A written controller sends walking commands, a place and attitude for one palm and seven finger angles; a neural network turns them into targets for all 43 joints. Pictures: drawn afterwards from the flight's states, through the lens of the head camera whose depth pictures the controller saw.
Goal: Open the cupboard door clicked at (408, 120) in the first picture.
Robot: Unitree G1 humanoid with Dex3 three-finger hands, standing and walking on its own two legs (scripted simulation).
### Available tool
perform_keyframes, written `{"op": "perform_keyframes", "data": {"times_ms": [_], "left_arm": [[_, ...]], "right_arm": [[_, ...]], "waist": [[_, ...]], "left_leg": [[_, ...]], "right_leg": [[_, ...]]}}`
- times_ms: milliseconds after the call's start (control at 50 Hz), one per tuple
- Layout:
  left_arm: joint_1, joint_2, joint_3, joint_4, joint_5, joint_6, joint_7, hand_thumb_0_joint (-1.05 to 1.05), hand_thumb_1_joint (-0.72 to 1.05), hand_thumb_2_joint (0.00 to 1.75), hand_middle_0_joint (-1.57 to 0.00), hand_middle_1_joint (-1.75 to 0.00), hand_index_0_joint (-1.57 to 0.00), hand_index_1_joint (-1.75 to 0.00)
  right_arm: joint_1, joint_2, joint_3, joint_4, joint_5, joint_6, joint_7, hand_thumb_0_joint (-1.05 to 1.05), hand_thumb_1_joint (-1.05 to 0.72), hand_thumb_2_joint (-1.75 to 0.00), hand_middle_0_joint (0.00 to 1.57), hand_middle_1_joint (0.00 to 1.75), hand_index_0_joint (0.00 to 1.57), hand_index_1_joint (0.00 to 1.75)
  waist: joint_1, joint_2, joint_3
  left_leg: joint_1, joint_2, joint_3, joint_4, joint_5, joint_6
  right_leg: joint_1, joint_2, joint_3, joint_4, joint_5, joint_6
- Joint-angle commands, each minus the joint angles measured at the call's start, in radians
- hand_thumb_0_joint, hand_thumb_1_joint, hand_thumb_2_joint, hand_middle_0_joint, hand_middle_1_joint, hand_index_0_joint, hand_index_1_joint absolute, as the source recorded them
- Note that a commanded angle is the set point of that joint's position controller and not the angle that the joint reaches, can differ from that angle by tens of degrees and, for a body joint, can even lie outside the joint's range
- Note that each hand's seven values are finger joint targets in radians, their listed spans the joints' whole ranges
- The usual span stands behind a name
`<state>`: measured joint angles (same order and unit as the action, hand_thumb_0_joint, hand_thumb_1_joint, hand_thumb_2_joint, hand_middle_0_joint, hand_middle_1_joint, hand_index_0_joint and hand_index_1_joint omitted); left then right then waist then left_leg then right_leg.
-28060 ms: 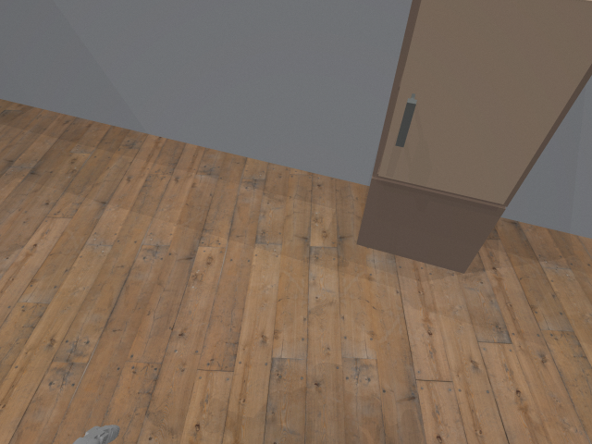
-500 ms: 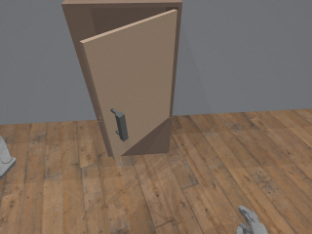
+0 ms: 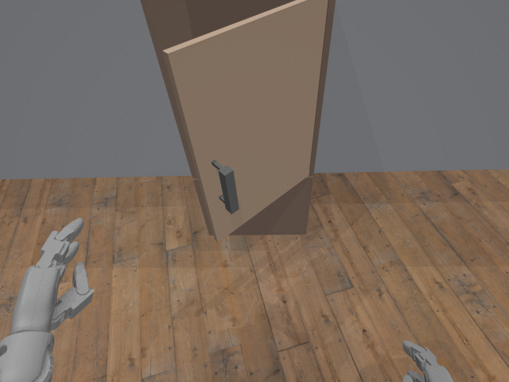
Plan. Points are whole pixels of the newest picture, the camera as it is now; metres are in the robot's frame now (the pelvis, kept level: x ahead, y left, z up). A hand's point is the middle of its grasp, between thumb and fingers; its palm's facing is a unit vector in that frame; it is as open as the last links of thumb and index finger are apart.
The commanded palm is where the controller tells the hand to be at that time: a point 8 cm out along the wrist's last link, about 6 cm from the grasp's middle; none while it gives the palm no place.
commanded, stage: let the arm hang, fingers relaxed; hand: left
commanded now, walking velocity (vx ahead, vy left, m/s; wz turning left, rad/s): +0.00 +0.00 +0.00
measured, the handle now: (224, 186) +0.57 +0.13 -0.09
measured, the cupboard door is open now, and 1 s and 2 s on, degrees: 43 43 43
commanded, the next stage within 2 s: look to check the result in 1.02 s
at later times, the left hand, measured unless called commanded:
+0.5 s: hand out of the picture -0.05 +0.24 -0.16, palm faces +0.02 -0.97 -0.25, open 7.3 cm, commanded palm none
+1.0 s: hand out of the picture +0.01 +0.20 -0.17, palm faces +0.00 -0.98 -0.19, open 7.3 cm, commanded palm none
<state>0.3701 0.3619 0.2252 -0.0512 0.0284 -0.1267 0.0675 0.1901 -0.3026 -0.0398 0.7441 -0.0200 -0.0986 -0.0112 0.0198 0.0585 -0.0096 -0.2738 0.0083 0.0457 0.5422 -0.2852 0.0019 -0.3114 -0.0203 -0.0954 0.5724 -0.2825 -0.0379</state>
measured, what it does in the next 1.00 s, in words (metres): stands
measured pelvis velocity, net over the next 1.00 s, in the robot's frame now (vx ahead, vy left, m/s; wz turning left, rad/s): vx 0.00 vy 0.03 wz -0.02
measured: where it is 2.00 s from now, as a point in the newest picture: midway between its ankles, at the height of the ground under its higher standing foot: outside the picture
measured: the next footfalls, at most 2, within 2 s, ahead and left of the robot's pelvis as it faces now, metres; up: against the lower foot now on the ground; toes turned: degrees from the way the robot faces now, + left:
none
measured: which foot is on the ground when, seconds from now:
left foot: down 0.00-1.00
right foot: down 0.00-1.00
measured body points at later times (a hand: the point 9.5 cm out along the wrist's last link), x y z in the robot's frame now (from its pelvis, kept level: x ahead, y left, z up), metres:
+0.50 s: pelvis -0.02 +0.04 +0.01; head -0.01 +0.03 +0.46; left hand -0.05 +0.29 -0.14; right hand +0.00 -0.19 -0.15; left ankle +0.00 +0.12 -0.73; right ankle +0.01 -0.09 -0.73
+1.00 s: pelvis +0.00 +0.03 +0.01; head +0.00 +0.03 +0.46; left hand +0.01 +0.25 -0.15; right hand -0.02 -0.18 -0.15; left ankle +0.00 +0.12 -0.73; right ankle +0.01 -0.09 -0.73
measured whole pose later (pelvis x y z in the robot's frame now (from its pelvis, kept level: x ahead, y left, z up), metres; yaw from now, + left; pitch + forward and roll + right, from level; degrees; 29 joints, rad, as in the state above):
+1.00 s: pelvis +0.00 +0.03 +0.01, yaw -1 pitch -2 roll +0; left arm 0.24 0.15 0.00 1.15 0.01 0.00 0.03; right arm 0.30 -0.13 0.00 1.15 -0.02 -0.01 -0.03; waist 0.00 0.00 0.03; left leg -0.15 -0.02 0.08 0.39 -0.22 0.04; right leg -0.19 -0.04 -0.06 0.42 -0.19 0.01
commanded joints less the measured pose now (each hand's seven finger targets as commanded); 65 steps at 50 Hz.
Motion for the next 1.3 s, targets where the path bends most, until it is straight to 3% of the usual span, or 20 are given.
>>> {"op": "perform_keyframes", "data": {"times_ms": [0, 20, 60, 80, 120, 140, 180, 260, 300, 320, 400, 500, 560, 620, 760, 880, 1200, 1280], "left_arm": [[-0.005, 0.002, -0.136, 0.311, 0.010, 0.105, -0.067, 0.00, 0.90, 0.90, -0.20, -0.30, -0.20, -0.30], [-0.043, 0.020, -0.140, 0.367, 0.010, 0.104, -0.067, 0.00, 0.90, 0.90, -0.20, -0.30, -0.20, -0.30], [-0.085, 0.024, -0.154, 0.493, 0.004, 0.109, -0.063, 0.00, 0.90, 0.90, -0.20, -0.30, -0.20, -0.30], [-0.106, 0.019, -0.161, 0.553, 0.002, 0.115, -0.059, 0.00, 0.90, 0.90, -0.20, -0.30, -0.20, -0.30], [-0.118, 0.003, -0.177, 0.659, -0.003, 0.127, -0.054, 0.00, 0.90, 0.90, -0.20, -0.30, -0.20, -0.30], [-0.112, -0.009, -0.183, 0.709, -0.005, 0.132, -0.052, 0.00, 0.90, 0.90, -0.20, -0.30, -0.20, -0.30], [-0.091, -0.017, -0.190, 0.810, -0.006, 0.133, -0.051, 0.00, 0.90, 0.90, -0.20, -0.30, -0.20, -0.30], [-0.072, -0.044, -0.186, 0.931, -0.005, 0.134, -0.050, 0.00, 0.90, 0.90, -0.20, -0.30, -0.20, -0.30], [-0.068, -0.050, -0.189, 0.978, -0.005, 0.130, -0.051, 0.00, 0.90, 0.90, -0.20, -0.30, -0.20, -0.30], [-0.070, -0.050, -0.189, 0.998, -0.004, 0.129, -0.051, 0.00, 0.90, 0.90, -0.20, -0.30, -0.20, -0.30], [-0.064, -0.064, -0.198, 1.069, -0.006, 0.126, -0.050, 0.00, 0.90, 0.90, -0.20, -0.30, -0.20, -0.30], [-0.050, -0.070, -0.202, 1.127, -0.009, 0.125, -0.045, 0.00, 0.90, 0.90, -0.20, -0.30, -0.20, -0.30], [-0.043, -0.071, -0.201, 1.147, -0.009, 0.124, -0.042, 0.00, 0.90, 0.90, -0.20, -0.30, -0.20, -0.30], [-0.040, -0.068, -0.201, 1.158, -0.011, 0.119, -0.039, 0.00, 0.90, 0.90, -0.20, -0.30, -0.20, -0.30], [-0.047, -0.096, -0.205, 1.176, -0.014, 0.120, -0.033, 0.00, 0.90, 0.90, -0.20, -0.30, -0.20, -0.30], [-0.053, -0.112, -0.205, 1.180, -0.015, 0.118, -0.031, 0.00, 0.90, 0.90, -0.20, -0.30, -0.20, -0.30], [-0.056, -0.103, -0.200, 1.175, -0.017, 0.106, -0.032, 0.00, 0.90, 0.90, -0.20, -0.30, -0.20, -0.30], [-0.059, -0.100, -0.200, 1.176, -0.016, 0.107, -0.032, 0.00, 0.90, 0.90, -0.20, -0.30, -0.20, -0.30]], "right_arm": [[-0.003, -0.118, -0.013, -0.065, -0.005, 0.031, 0.016, 0.00, -0.90, -0.90, 0.20, 0.30, 0.20, 0.30], [-0.018, -0.111, -0.011, -0.058, -0.006, 0.038, 0.015, 0.00, -0.90, -0.90, 0.20, 0.30, 0.20, 0.30], [-0.005, -0.084, 0.004, -0.026, -0.010, 0.060, 0.012, 0.00, -0.90, -0.90, 0.20, 0.30, 0.20, 0.30], [-0.009, -0.074, 0.010, -0.003, -0.012, 0.069, 0.011, 0.00, -0.90, -0.90, 0.20, 0.30, 0.20, 0.30], [-0.039, -0.071, 0.022, 0.033, -0.013, 0.078, 0.010, 0.00, -0.90, -0.90, 0.20, 0.30, 0.20, 0.30], [-0.052, -0.059, 0.027, 0.054, -0.013, 0.081, 0.009, 0.00, -0.90, -0.90, 0.20, 0.30, 0.20, 0.30], [-0.055, -0.039, 0.033, 0.094, -0.009, 0.087, 0.004, 0.00, -0.90, -0.90, 0.20, 0.30, 0.20, 0.30], [-0.007, -0.014, 0.024, 0.155, -0.010, 0.102, -0.004, 0.00, -0.90, -0.90, 0.20, 0.30, 0.20, 0.30], [0.013, -0.015, 0.018, 0.180, -0.008, 0.103, -0.006, 0.00, -0.90, -0.90, 0.20, 0.30, 0.20, 0.30], [0.030, -0.017, 0.015, 0.190, -0.004, 0.102, -0.008, 0.00, -0.90, -0.90, 0.20, 0.30, 0.20, 0.30], [0.083, -0.022, 0.011, 0.239, -0.003, 0.094, -0.013, 0.00, -0.90, -0.90, 0.20, 0.30, 0.20, 0.30], [0.119, -0.012, 0.014, 0.297, -0.001, 0.090, -0.016, 0.00, -0.90, -0.90, 0.20, 0.30, 0.20, 0.30], [0.130, 0.004, 0.016, 0.322, 0.000, 0.088, -0.015, 0.00, -0.90, -0.90, 0.20, 0.30, 0.20, 0.30], [0.143, 0.010, 0.018, 0.340, 0.002, 0.085, -0.015, 0.00, -0.90, -0.90, 0.20, 0.30, 0.20, 0.30], [0.157, 0.057, 0.028, 0.376, 0.000, 0.082, -0.018, 0.00, -0.90, -0.90, 0.20, 0.30, 0.20, 0.30], [0.172, 0.076, 0.032, 0.386, -0.001, 0.081, -0.021, 0.00, -0.90, -0.90, 0.20, 0.30, 0.20, 0.30], [0.158, 0.054, 0.021, 0.389, 0.002, 0.078, -0.025, 0.00, -0.90, -0.90, 0.20, 0.30, 0.20, 0.30], [0.148, 0.053, 0.021, 0.389, 0.002, 0.079, -0.025, 0.00, -0.90, -0.90, 0.20, 0.30, 0.20, 0.30]], "waist": [[-0.010, -0.170, -0.113], [-0.011, -0.241, -0.107], [-0.025, -0.273, -0.101], [-0.028, -0.244, -0.090], [-0.015, -0.083, -0.054], [-0.007, 0.005, -0.036], [-0.004, 0.099, -0.010], [-0.008, 0.179, 0.029], [-0.007, 0.145, 0.036], [-0.008, 0.082, 0.051], [-0.015, -0.048, 0.059], [-0.015, -0.100, 0.087], [-0.014, -0.081, 0.086], [-0.014, -0.109, 0.070], [-0.015, -0.044, 0.091], [-0.017, -0.047, 0.101], [-0.024, -0.072, 0.069], [-0.024, -0.064, 0.090]], "left_leg": [[-0.011, 0.126, -0.110, -0.009, 0.469, 0.061], [-0.015, 0.104, -0.095, -0.007, 0.395, 0.047], [0.023, 0.065, -0.082, -0.022, 0.282, 0.032], [0.040, 0.067, -0.089, -0.052, 0.260, 0.032], [0.027, 0.094, -0.125, -0.126, 0.247, 0.039], [-0.002, 0.102, -0.127, -0.160, 0.205, 0.045], [-0.021, 0.088, -0.114, -0.194, 0.093, 0.037], [-0.061, 0.091, -0.130, -0.263, -0.119, 0.033], [-0.066, 0.099, -0.145, -0.288, -0.151, 0.034], [-0.055, 0.107, -0.155, -0.294, -0.141, 0.036], [-0.032, 0.121, -0.170, -0.312, -0.121, 0.043], [-0.012, 0.115, -0.157, -0.314, -0.101, 0.046], [-0.005, 0.108, -0.147, -0.312, -0.084, 0.048], [0.025, 0.099, -0.122, -0.284, -0.018, 0.048], [0.031, 0.093, -0.103, -0.278, 0.059, 0.039], [0.032, 0.091, -0.093, -0.272, 0.087, 0.034], [0.102, 0.093, -0.082, -0.242, 0.160, 0.036], [0.096, 0.094, -0.084, -0.251, 0.145, 0.035]], "right_leg": [[0.117, -0.086, 0.107, 0.004, 0.358, -0.008], [0.123, -0.102, 0.138, -0.021, 0.382, -0.014], [0.112, -0.138, 0.166, -0.068, 0.361, -0.022], [0.097, -0.132, 0.163, -0.081, 0.295, -0.015], [0.097, -0.084, 0.137, -0.090, 0.153, 0.014], [0.121, -0.076, 0.123, -0.104, 0.109, 0.024], [0.145, -0.073, 0.125, -0.143, 0.084, 0.020], [0.161, -0.064, 0.092, -0.179, 0.055, 0.011], [0.167, -0.061, 0.086, -0.186, 0.064, 0.011], [0.160, -0.061, 0.081, -0.190, 0.068, 0.011], [0.149, -0.072, 0.088, -0.199, 0.075, 0.017], [0.122, -0.079, 0.099, -0.208, 0.060, 0.018], [0.122, -0.084, 0.102, -0.209, 0.062, 0.018], [0.123, -0.089, 0.110, -0.214, 0.074, 0.013], [0.126, -0.095, 0.113, -0.216, 0.111, 0.015], [0.133, -0.094, 0.115, -0.221, 0.124, 0.015], [0.138, -0.096, 0.120, -0.242, 0.161, 0.008], [0.133, -0.096, 0.119, -0.247, 0.146, 0.007]]}}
